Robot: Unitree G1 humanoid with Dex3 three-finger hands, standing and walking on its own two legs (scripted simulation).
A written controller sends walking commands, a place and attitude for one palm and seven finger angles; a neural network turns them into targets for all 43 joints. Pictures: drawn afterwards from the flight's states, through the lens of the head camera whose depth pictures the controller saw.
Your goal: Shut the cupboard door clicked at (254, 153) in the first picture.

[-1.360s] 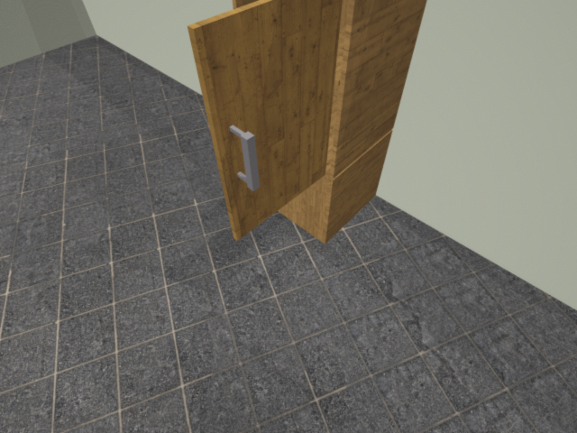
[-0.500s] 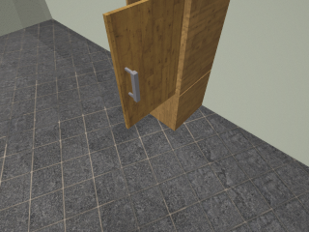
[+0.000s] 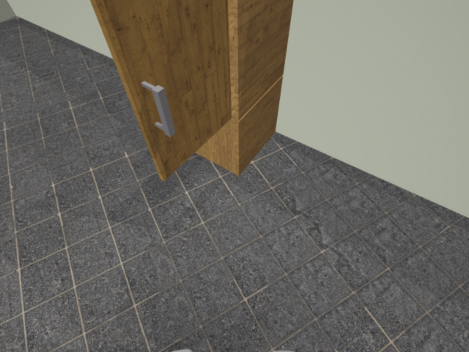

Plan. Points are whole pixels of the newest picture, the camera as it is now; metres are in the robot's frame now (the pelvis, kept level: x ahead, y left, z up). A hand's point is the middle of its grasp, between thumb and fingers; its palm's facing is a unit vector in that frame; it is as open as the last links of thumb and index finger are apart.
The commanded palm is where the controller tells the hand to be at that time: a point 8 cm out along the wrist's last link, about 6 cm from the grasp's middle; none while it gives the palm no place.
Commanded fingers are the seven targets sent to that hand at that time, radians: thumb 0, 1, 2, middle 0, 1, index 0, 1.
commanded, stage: walk around to get in front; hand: left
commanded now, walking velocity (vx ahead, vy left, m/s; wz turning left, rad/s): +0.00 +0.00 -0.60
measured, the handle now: (158, 109) +0.67 +0.26 -0.03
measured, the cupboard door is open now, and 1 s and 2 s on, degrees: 88 88 88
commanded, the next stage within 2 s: none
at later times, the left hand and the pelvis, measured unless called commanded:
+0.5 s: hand out of the picture +0.08 +0.20 -0.17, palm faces -0.18 -0.95 -0.25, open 7.4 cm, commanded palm none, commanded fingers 0.00 0.90 0.90 -0.20 -0.30 -0.20 -0.30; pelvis -0.02 +0.00 +0.00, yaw -15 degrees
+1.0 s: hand (187, 333) +0.17 +0.12 -0.17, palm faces -0.53 -0.82 -0.22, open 7.4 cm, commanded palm none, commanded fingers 0.00 0.90 0.90 -0.20 -0.30 -0.20 -0.30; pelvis -0.02 -0.01 -0.01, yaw -32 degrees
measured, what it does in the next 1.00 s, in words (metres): steps on the spot, turning right: left foot, then right foot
